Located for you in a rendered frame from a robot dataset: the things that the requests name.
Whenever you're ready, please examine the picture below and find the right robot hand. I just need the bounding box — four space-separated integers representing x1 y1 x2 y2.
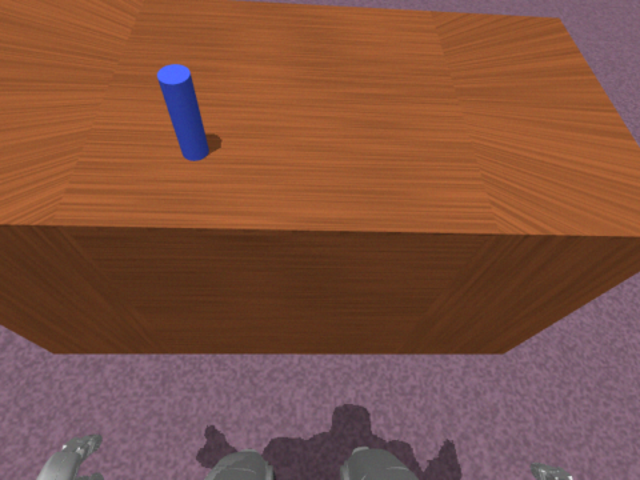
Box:
530 462 573 480

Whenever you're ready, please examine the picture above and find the can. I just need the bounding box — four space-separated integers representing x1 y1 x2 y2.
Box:
157 64 209 161

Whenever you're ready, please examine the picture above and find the left robot hand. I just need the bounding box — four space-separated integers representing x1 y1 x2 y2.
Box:
36 434 104 480

